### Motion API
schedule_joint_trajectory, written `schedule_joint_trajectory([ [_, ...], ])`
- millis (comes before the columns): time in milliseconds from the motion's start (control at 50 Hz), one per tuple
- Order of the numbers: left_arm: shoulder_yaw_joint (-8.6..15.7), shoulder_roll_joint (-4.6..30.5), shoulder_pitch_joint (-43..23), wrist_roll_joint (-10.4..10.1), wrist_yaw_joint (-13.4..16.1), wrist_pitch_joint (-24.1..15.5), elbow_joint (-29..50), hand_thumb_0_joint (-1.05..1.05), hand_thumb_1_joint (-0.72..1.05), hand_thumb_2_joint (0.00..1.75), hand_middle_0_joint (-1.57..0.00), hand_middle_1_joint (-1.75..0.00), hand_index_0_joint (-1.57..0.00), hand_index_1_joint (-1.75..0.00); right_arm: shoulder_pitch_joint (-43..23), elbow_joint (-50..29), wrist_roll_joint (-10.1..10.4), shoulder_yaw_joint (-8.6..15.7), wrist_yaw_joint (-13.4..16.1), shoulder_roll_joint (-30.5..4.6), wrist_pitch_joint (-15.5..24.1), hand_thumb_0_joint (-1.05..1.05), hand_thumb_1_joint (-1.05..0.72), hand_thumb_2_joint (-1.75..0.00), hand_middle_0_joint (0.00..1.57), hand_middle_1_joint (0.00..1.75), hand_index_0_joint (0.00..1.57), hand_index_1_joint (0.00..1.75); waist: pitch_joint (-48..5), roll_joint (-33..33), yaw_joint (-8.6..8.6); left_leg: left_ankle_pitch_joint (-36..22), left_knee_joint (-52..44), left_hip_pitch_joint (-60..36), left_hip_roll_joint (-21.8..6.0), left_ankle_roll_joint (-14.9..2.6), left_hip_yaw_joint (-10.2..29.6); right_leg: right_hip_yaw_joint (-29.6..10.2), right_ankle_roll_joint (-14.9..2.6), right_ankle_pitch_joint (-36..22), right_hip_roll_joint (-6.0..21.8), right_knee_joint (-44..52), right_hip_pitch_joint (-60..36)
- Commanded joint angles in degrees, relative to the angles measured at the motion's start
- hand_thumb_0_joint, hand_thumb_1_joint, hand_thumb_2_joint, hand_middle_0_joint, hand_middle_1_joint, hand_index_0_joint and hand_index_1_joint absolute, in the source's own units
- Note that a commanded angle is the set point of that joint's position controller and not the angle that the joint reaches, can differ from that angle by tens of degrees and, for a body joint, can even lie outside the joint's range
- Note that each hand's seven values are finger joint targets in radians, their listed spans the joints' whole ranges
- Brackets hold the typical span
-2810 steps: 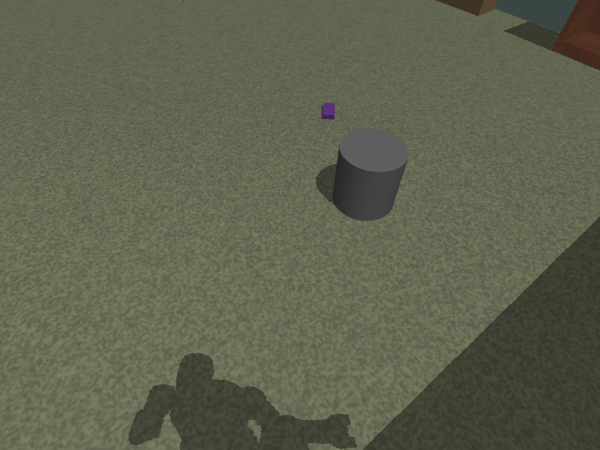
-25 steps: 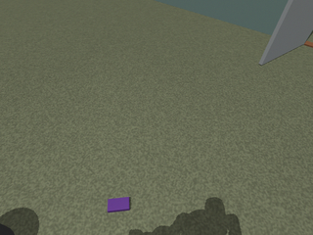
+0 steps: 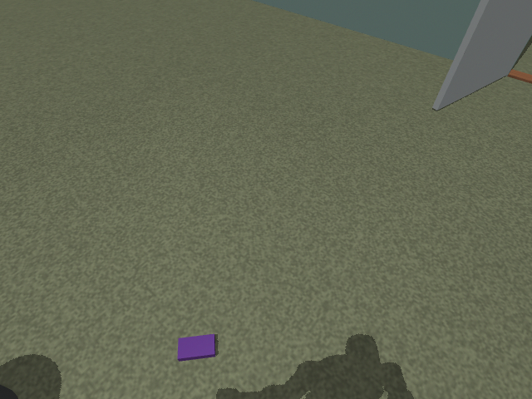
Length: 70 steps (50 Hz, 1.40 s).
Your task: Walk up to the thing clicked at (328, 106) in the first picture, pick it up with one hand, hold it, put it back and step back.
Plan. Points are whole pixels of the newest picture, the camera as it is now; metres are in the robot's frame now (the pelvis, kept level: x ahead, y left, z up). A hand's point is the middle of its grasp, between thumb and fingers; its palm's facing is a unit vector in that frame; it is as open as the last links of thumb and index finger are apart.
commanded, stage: stand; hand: left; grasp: from above
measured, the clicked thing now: (196, 347) +0.43 +0.25 -0.77
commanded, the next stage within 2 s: step back in 1.26 s
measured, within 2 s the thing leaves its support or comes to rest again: neither
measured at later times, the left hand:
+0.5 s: hand out of the picture +0.07 +0.24 -0.16, palm faces +0.00 -0.94 -0.33, open 7.4 cm
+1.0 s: hand out of the picture +0.09 +0.24 -0.16, palm faces +0.00 -0.94 -0.33, open 7.4 cm
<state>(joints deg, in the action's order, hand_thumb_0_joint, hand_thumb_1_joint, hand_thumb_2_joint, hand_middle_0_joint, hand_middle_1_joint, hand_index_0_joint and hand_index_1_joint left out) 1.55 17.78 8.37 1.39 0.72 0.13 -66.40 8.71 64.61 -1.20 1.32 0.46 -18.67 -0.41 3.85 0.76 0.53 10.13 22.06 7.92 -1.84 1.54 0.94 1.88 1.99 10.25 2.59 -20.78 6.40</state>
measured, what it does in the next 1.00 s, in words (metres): stands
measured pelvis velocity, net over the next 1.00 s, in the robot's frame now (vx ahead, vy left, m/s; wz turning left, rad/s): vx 0.02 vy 0.00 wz -0.01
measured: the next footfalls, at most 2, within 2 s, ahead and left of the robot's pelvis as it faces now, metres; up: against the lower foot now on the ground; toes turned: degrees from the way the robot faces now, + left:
right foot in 1.98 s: -0.10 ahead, -0.09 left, +0.00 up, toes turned -2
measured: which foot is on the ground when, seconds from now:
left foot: down 0.00-1.00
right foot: down 0.00-1.00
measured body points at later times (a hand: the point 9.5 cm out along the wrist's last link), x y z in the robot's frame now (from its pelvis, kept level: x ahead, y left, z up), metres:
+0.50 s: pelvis +0.01 +0.00 +0.00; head +0.02 -0.01 +0.45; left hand +0.08 +0.29 -0.13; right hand +0.08 -0.29 -0.14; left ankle +0.03 +0.14 -0.74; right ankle +0.02 -0.14 -0.74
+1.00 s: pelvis +0.02 +0.00 +0.00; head +0.02 -0.01 +0.45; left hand +0.09 +0.29 -0.13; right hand +0.09 -0.30 -0.13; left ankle +0.03 +0.14 -0.74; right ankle +0.02 -0.14 -0.74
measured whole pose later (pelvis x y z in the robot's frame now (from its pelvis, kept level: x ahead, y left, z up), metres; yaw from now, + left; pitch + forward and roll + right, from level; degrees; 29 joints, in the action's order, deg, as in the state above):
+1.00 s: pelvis +0.02 +0.00 +0.00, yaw +0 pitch -3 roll +0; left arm 1.3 18.6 5.7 0.9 0.0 -0.2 -65.8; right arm 6.1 65.1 -0.9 0.4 0.2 -19.5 0.1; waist 3.2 0.7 0.2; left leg 10.4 19.7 6.6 -2.1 1.8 0.5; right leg 1.6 1.8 10.6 2.4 -18.9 5.5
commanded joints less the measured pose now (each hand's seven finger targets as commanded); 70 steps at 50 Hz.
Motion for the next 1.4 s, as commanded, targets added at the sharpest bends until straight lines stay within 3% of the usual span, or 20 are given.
schedule_joint_trajectory([
  [0,2.2,12.0,-1.7,0.0,0.7,-1.3,3.1,0.0,0.9,0.9,-0.2,-0.3,-0.2,-0.3,-2.9,-3.1,0.1,1.8,0.6,-11.0,1.5,0.0,-0.9,-0.9,0.2,0.3,0.2,0.3,-1.8,-0.1,0.16,1.9,-5.5,1.7,-4.6,-2.46,4.3,-4.3,-2.16,1.2,4.4,4.5,0.6],
  [60,2.2,12.3,-2.1,0.0,0.6,-1.3,3.1,0.0,0.9,0.9,-0.2,-0.3,-0.2,-0.3,-2.4,-2.8,0.1,1.8,0.6,-11.1,1.5,0.0,-0.9,-0.9,0.2,0.3,0.2,0.3,-1.8,-0.7,-0.19,1.9,-5.3,1.5,-4.7,-2.37,4.2,-4.7,-2.19,1.8,4.6,4.8,1.2],
  [180,2.0,11.8,-2.2,-0.3,0.5,-1.5,2.9,0.0,0.9,0.9,-0.2,-0.3,-0.2,-0.3,-2.8,-2.6,0.1,1.5,0.6,-11.2,1.7,0.0,-0.9,-0.9,0.2,0.3,0.2,0.3,-3.6,-0.2,-0.16,-3.0,-4.7,0.2,-5.1,-2.61,3.9,-4.5,-2.35,-3.3,4.9,4.4,-0.3],
  [280,2.1,12.0,-2.6,-0.5,0.4,-1.3,2.8,0.0,0.9,0.9,-0.2,-0.3,-0.2,-0.3,-2.5,-2.2,0.2,1.2,0.6,-10.9,1.7,0.0,-0.9,-0.9,0.2,0.3,0.2,0.3,-3.0,-0.3,-0.26,-2.9,-5.4,0.4,-4.9,-2.32,3.5,-4.3,-2.33,-3.7,4.7,4.2,-0.4],
  [320,2.0,12.0,-2.4,-0.4,0.4,-1.4,2.9,0.0,0.9,0.9,-0.2,-0.3,-0.2,-0.3,-3.4,-2.4,0.2,1.3,0.6,-11.3,1.8,0.0,-0.9,-0.9,0.2,0.3,0.2,0.3,-4.0,-0.7,-0.02,-6.2,-4.9,-0.8,-5.3,-2.42,3.7,-4.1,-2.19,-5.4,4.8,4.1,-0.7],
  [440,2.0,12.3,-3.2,-0.4,0.4,-1.4,3.1,0.0,0.9,0.9,-0.2,-0.3,-0.2,-0.3,-3.8,-2.2,0.2,1.3,0.5,-11.6,1.7,0.0,-0.9,-0.9,0.2,0.3,0.2,0.3,-2.9,-1.0,-0.2,-3.7,-5.3,-0.5,-5.1,-2.14,3.6,-4.1,-1.95,-2.3,4.6,4.9,0.5],
  [520,2.1,12.5,-3.5,-0.4,0.3,-1.5,3.3,0.0,0.9,0.9,-0.2,-0.3,-0.2,-0.3,-4.0,-2.3,0.2,1.3,0.5,-11.8,1.7,0.0,-0.9,-0.9,0.2,0.3,0.2,0.3,-3.4,-0.5,-0.38,-3.5,-5.3,0.0,-5.1,-2.12,3.3,-4.4,-2.15,-3.6,4.9,4.9,-0.1],
  [720,2.1,12.7,-3.9,-0.6,0.3,-1.6,3.5,0.0,0.9,0.9,-0.2,-0.3,-0.2,-0.3,-4.3,-2.3,0.3,1.2,0.6,-12.1,1.9,0.0,-0.9,-0.9,0.2,0.3,0.2,0.3,-6.1,0.0,-0.48,-10.4,-4.2,-2.3,-5.7,-2.38,3.0,-4.1,-2.38,-10.8,5.4,3.6,-2.3],
  [980,2.1,12.9,-4.3,-0.6,0.0,-1.4,3.7,0.0,0.9,0.9,-0.2,-0.3,-0.2,-0.3,-4.2,-2.2,0.2,1.2,0.3,-12.5,1.9,0.0,-0.9,-0.9,0.2,0.3,0.2,0.3,-3.5,0.1,-0.5,-3.7,-6.1,0.2,-5.4,-2.03,3.3,-4.3,-2.42,-4.3,5.2,4.9,-1.1],
  [1100,2.0,13.2,-4.2,-0.6,0.0,-1.7,4.2,0.0,0.9,0.9,-0.2,-0.3,-0.2,-0.3,-4.5,-2.6,0.3,1.3,0.2,-12.5,2.0,0.0,-0.9,-0.9,0.2,0.3,0.2,0.3,-4.7,-0.7,-0.46,-6.7,-5.6,-1.5,-5.9,-2.23,3.3,-4.1,-2.54,-5.6,5.2,4.4,-1.1],
  [1160,1.9,13.1,-4.1,-0.6,-0.1,-1.6,4.0,0.0,0.9,0.9,-0.2,-0.3,-0.2,-0.3,-4.4,-2.4,0.4,1.3,0.2,-12.7,1.9,0.0,-0.9,-0.9,0.2,0.3,0.2,0.3,-3.5,-0.2,-0.54,-3.4,-6.1,-0.3,-5.4,-2.03,3.3,-4.3,-2.31,-3.5,5.0,5.2,-0.5],
  [1220,1.9,13.4,-4.1,-0.5,-0.1,-1.6,4.1,0.0,0.9,0.9,-0.2,-0.3,-0.2,-0.3,-4.6,-2.6,0.3,1.3,0.1,-12.4,1.9,0.0,-0.9,-0.9,0.2,0.3,0.2,0.3,-4.1,-0.6,-0.44,-4.8,-6.1,-0.7,-5.5,-1.93,3.6,-4.0,-2.47,-4.1,5.0,4.6,-0.6],
  [1240,4.0,17.7,-4.4,-1.8,0.2,-1.1,5.7,0.0,0.9,0.9,-0.2,-0.3,-0.2,-0.3,-6.3,-3.8,0.9,2.4,-0.3,-15.9,0.7,0.0,-0.9,-0.9,0.2,0.3,0.2,0.3,1.5,-1.2,-0.43,-13.8,0.0,3.4,-4.3,-3.55,4.2,-5.0,-2.84,-15.0,4.6,-0.1,3.9],
  [1260,4.1,17.4,-3.1,-2.0,0.5,-1.0,6.5,0.0,0.9,0.9,-0.2,-0.3,-0.2,-0.3,-5.4,-4.7,1.4,2.3,-0.3,-14.7,0.4,0.0,-0.9,-0.9,0.2,0.3,0.2,0.3,-1.0,-1.8,-0.48,-16.6,2.2,2.2,-4.4,-3.75,3.0,-4.9,-3.69,-18.2,4.7,-1.3,3.4],
  [1320,4.5,17.1,-3.9,-1.9,0.7,-0.6,8.7,0.0,0.9,0.9,-0.2,-0.3,-0.2,-0.3,-4.2,-6.0,1.7,2.8,-0.5,-14.4,-0.4,0.0,-0.9,-0.9,0.2,0.3,0.2,0.3,-5.9,-2.4,-1.19,-16.2,6.8,2.8,-3.0,-4.34,2.1,-5.5,-5.82,-19.9,5.7,-3.6,1.7],
  [1380,5.0,18.5,-5.0,-1.5,0.7,-0.1,11.4,0.0,0.9,0.9,-0.2,-0.3,-0.2,-0.3,-3.1,-7.6,1.7,3.2,-0.6,-13.5,-1.3,0.0,-0.9,-0.9,0.2,0.3,0.2,0.3,-9.2,-6.3,-1.25,-7.6,15.2,2.2,0.7,-3.46,-0.5,-9.6,-9.84,-19.7,10.4,-2.0,4.3],
])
